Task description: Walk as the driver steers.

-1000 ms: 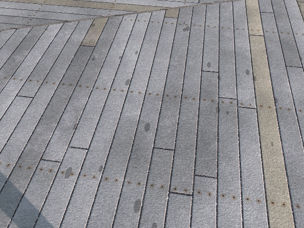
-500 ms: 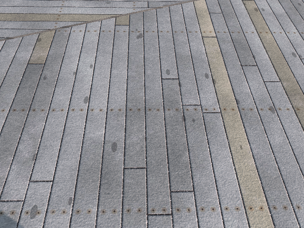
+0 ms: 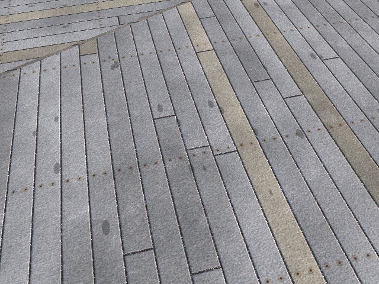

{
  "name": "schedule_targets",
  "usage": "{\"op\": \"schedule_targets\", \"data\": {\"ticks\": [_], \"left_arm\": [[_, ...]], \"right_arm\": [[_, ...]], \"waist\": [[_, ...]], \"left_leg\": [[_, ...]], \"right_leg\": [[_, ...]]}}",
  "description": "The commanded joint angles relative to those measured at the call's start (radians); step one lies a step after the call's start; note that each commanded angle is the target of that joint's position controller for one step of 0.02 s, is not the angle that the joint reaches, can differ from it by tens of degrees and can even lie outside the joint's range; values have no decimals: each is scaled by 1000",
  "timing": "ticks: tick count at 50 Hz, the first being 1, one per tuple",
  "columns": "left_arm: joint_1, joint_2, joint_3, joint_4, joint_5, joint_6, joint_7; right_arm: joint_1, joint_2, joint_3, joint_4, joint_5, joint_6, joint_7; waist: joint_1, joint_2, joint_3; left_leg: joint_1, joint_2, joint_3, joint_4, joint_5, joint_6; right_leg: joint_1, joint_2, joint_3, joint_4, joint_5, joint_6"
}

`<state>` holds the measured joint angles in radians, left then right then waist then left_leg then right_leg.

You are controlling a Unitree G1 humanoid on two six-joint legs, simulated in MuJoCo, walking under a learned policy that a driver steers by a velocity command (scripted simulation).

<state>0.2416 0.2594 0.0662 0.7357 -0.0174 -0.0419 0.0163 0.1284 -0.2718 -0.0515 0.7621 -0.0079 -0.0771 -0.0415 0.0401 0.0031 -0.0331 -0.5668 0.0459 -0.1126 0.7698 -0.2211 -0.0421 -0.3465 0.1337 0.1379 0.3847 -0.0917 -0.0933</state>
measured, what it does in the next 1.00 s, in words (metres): walks ahead: left foot, then right foot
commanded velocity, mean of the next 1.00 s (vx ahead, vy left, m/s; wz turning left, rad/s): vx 0.47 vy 0.00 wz -0.03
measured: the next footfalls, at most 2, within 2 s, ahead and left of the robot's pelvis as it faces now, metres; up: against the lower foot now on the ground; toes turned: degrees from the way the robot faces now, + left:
left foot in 0.16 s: +0.14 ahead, +0.15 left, +0.00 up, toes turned -9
right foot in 0.66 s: +0.38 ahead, -0.16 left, +0.00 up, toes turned -9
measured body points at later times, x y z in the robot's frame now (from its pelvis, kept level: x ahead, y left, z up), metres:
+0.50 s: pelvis +0.17 +0.03 +0.01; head +0.20 +0.05 +0.45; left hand +0.41 +0.23 -0.10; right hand +0.09 -0.22 -0.11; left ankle +0.10 +0.16 -0.74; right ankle +0.29 -0.17 -0.68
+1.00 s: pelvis +0.42 -0.05 +0.00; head +0.44 -0.04 +0.45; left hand +0.45 +0.23 -0.13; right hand +0.60 -0.31 -0.09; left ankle +0.58 +0.11 -0.68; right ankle +0.34 -0.15 -0.74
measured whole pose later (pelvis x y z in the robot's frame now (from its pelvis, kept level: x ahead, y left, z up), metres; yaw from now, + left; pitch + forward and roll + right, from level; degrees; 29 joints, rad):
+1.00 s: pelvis +0.42 -0.05 +0.00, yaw +2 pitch +1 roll -3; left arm 0.34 0.26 0.08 0.86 0.01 -0.10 -0.01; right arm 0.16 -0.29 -0.07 0.72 0.02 -0.04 0.02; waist 0.06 0.05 0.01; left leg -0.73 0.11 -0.05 0.86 0.01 0.02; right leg 0.00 0.03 -0.19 0.24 -0.26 -0.01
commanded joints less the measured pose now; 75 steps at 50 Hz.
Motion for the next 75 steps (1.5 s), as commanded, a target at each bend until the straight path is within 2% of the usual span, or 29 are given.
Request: {"op": "schedule_targets", "data": {"ticks": [1,4,7,8,9,10,11,13,21,26,29,32,33,34,35,36,37,39,44,52,56,58,59,60,61,62,64,68,75], "left_arm": [[-9,170,45,-80,-6,-4,9],[5,167,43,-89,-6,7,5],[-27,112,22,-105,-5,18,4],[-23,45,1,-109,-3,14,4],[4,-20,-17,-129,-13,-1,-1],[-33,68,1,-156,-16,-21,-4],[-28,119,13,-137,-9,-28,-9],[2,113,16,-100,7,-30,-17],[-165,28,-8,-138,10,-41,-26],[-301,15,-16,-176,-9,-54,-54],[-310,42,-8,-193,-14,-70,-70],[-19,146,42,-118,-4,-76,-51],[194,237,65,-86,18,-69,-32],[224,284,67,-67,32,-61,-39],[218,175,46,-62,27,-57,-36],[148,129,29,-60,15,-56,-32],[73,100,18,-60,13,-57,-34],[-12,62,9,-49,26,-67,-41],[-34,90,28,8,28,-91,-33],[49,177,46,69,5,-62,-12],[55,227,58,77,-7,-31,-5],[35,235,56,69,-12,-16,2],[55,191,38,48,9,-22,5],[159,40,-11,-8,36,-53,-15],[36,142,5,-17,-1,-91,-29],[-51,176,15,-47,-32,-105,-34],[-63,151,11,-36,10,-104,-17],[-24,131,15,-32,31,-60,-15],[-275,85,-9,-97,22,-64,-27]], "right_arm": [[-30,-75,-18,-72,10,-28,10],[-30,-86,-24,-88,26,-46,21],[104,-97,-40,-55,35,-58,20],[214,-134,-51,-33,20,-59,14],[266,-205,-63,-29,-16,-50,15],[266,-215,-76,-20,-24,-53,27],[231,-155,-62,-32,0,-57,29],[188,-109,-45,-42,14,-49,32],[303,-97,-23,27,13,-37,41],[372,-128,-20,61,26,-19,40],[377,-151,-25,74,35,-2,33],[323,-166,-27,59,33,7,28],[301,-101,-3,14,5,-1,29],[451,31,33,5,27,-20,34],[400,-91,0,28,61,-30,33],[299,-130,-15,2,70,-28,32],[251,-117,-16,-2,54,-22,27],[248,-78,-20,-3,37,3,29],[198,-39,-20,-42,31,37,34],[-76,-32,-3,-164,31,25,92],[-69,-79,-24,-213,29,33,105],[177,-160,-72,-162,32,39,94],[332,-251,-108,-130,32,50,71],[278,-350,-114,-146,33,38,69],[317,-252,-88,-172,28,25,75],[283,-203,-72,-161,18,14,78],[153,-146,-53,-183,21,11,76],[115,-145,-49,-192,13,0,59],[216,-178,-59,-140,29,13,30]], "waist": [[-4,-126,-50],[-8,-141,-46],[-93,-121,-35],[-129,-42,-80],[-105,172,-94],[-92,222,4],[-79,158,57],[-52,107,64],[-109,115,85],[-153,120,124],[-119,135,132],[53,117,-66],[131,-19,-260],[54,-315,-415],[86,-222,-344],[70,-173,-174],[37,-94,-99],[-29,-112,-6],[-69,-62,71],[23,-27,136],[-16,-77,76],[-158,-74,-63],[-215,45,-158],[-71,295,-260],[-160,158,-353],[-159,106,-202],[-70,-28,-60],[-10,14,-31],[-101,80,30]], "left_leg": [[46,-47,39,-101,15,-3],[149,-74,47,-189,-30,19],[418,-36,63,-376,10,62],[598,105,-59,-417,-67,106],[707,289,-363,-518,-323,198],[641,378,-580,-579,-516,272],[610,347,-525,-583,-518,271],[575,249,-354,-589,-359,220],[500,145,-33,-631,165,215],[515,170,-11,-606,200,216],[559,211,-60,-555,282,210],[469,140,6,-228,595,153],[225,69,49,115,284,114],[-117,-71,34,419,-365,70],[-202,-23,-48,537,-337,68],[-249,18,-14,548,-244,71],[-206,54,2,511,-161,66],[-114,94,2,451,-63,63],[-154,97,-12,358,68,47],[-160,71,103,-57,255,93],[-37,-17,205,-106,65,154],[315,-116,243,-179,75,214],[629,-4,36,-205,105,274],[937,249,-561,-333,-82,466],[964,287,-714,-467,-169,463],[863,262,-565,-477,-87,404],[574,176,-337,-482,138,338],[363,115,-209,-534,326,347],[329,46,-156,-514,181,267]], "right_leg": [[50,-246,322,-168,-373,-153],[31,-244,371,-138,-426,-146],[-92,-182,352,-24,-490,-86],[-223,-122,265,174,-522,-30],[-402,5,76,424,-480,8],[-570,-64,71,574,-438,8],[-603,-99,83,647,-359,13],[-574,-125,48,684,-227,34],[-455,-202,-110,464,99,85],[-329,-170,-155,236,107,79],[-245,-146,-144,144,18,49],[237,-129,-149,75,34,-18],[594,-364,85,125,68,-87],[852,-588,509,23,-96,-229],[751,-559,521,-45,-208,-210],[610,-520,344,-60,-154,-162],[465,-471,232,-93,-84,-132],[268,-401,76,-178,-10,-106],[185,-397,-119,-246,216,-112],[341,-415,-276,-226,207,-66],[442,-426,-331,-43,612,-24],[359,-377,-372,308,773,15],[104,-329,-374,631,461,62],[-338,-115,-243,977,-484,115],[-432,-123,-38,1054,-483,94],[-497,-163,-43,1023,-385,72],[-389,-239,-54,852,-251,69],[-262,-249,-68,702,-171,124],[-212,-158,-85,233,171,152]]}}
Keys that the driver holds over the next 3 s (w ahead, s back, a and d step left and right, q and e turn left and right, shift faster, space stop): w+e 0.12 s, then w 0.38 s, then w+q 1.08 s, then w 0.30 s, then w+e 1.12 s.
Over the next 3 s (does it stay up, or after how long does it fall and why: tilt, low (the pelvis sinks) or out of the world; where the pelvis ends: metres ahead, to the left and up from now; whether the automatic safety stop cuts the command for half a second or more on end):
stays up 1.45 0.20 0.00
